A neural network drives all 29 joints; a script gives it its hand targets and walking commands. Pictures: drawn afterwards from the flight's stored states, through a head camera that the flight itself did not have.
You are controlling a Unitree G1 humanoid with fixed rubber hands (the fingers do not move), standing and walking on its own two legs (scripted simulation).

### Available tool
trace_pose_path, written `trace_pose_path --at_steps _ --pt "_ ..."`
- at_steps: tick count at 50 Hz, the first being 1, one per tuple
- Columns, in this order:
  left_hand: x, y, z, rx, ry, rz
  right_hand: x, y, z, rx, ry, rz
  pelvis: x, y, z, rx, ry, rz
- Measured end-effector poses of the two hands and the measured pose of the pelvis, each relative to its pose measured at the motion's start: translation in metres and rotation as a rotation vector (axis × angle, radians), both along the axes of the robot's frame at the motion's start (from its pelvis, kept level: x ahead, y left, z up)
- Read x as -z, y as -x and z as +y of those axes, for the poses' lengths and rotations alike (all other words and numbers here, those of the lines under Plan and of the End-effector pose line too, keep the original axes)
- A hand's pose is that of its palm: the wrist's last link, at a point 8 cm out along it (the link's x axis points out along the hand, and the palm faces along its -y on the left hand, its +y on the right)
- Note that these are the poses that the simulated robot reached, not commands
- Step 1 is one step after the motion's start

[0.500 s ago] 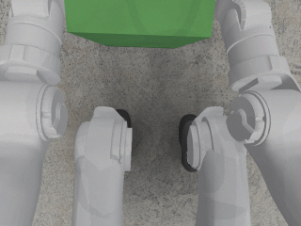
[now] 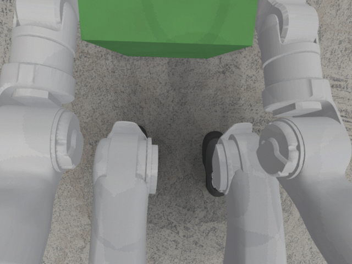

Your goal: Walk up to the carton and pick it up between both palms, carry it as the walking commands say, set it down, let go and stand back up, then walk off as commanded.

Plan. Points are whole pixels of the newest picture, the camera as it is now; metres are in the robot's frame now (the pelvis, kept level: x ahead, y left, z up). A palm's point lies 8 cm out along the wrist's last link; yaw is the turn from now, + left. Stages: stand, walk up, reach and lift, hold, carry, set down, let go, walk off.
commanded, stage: reach and lift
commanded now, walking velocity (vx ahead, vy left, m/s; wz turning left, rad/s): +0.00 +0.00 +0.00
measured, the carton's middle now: out of the picture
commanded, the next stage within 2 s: none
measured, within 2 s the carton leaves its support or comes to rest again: neither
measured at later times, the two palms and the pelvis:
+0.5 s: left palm out of the picture +0.56 +0.19 -0.10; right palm out of the picture +0.57 -0.10 -0.09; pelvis -0.01 +0.00 +0.04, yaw +0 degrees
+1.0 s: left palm out of the picture +0.54 +0.19 -0.03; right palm out of the picture +0.55 -0.10 -0.02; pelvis -0.03 +0.00 +0.09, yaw +1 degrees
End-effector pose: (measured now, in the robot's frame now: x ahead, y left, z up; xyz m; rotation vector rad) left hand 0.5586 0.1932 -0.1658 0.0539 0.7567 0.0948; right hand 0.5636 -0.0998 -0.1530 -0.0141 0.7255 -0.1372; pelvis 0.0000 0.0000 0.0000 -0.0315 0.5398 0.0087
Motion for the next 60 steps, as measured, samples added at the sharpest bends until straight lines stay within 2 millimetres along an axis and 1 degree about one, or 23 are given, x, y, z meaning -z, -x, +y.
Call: trace_pose_path --at_steps 5,10,14,17,21,25,30,33,45,54,60 --pt "-0.022 0.0 0.0 -0.006 -0.009 -0.022 -0.019 0.001 0.001 -0.001 -0.004 -0.023 -0.01 0.003 0.0 -0.009 0.006 -0.013" --pt "-0.045 -0.006 0.003 -0.013 -0.002 -0.034 -0.037 -0.002 0.002 0.001 -0.012 -0.035 -0.02 0.006 0.001 -0.013 0.006 -0.019" --pt "-0.059 -0.01 0.002 -0.015 0.003 -0.054 -0.049 -0.005 0.002 0.012 -0.024 -0.056 -0.027 0.009 0.001 -0.015 0.007 -0.016" --pt "-0.062 -0.01 0.001 -0.021 0.017 -0.056 -0.055 -0.006 0.001 0.015 -0.024 -0.057 -0.032 0.009 0.001 -0.014 0.008 -0.01" --pt "-0.063 -0.008 0.0 -0.019 0.018 -0.052 -0.058 -0.005 -0.001 0.023 -0.029 -0.053 -0.037 0.009 0.002 -0.013 0.013 -0.001" --pt "-0.061 -0.003 0.0 -0.028 0.028 -0.047 -0.061 -0.003 -0.001 0.021 -0.024 -0.049 -0.042 0.009 0.002 -0.009 0.014 0.005" --pt "-0.068 0.003 0.0 -0.032 0.027 -0.045 -0.069 0.001 0.0 0.016 -0.022 -0.047 -0.048 0.01 0.002 -0.007 0.015 -0.004" --pt "-0.076 0.007 0.001 -0.035 0.021 -0.044 -0.076 0.004 0.002 0.014 -0.027 -0.046 -0.052 0.012 0.002 -0.008 0.013 -0.013" --pt "-0.124 0.014 0.003 -0.051 0.024 -0.061 -0.115 0.014 0.003 0.018 -0.049 -0.062 -0.076 0.023 -0.001 -0.022 0.006 -0.051" --pt "-0.142 0.022 -0.004 -0.044 0.039 -0.065 -0.139 0.022 -0.004 0.032 -0.043 -0.068 -0.094 0.028 -0.001 -0.021 0.006 -0.058" --pt "-0.153 0.028 -0.007 -0.04 0.037 -0.054 -0.151 0.029 -0.007 0.038 -0.048 -0.055 -0.106 0.03 -0.001 -0.016 0.004 -0.069"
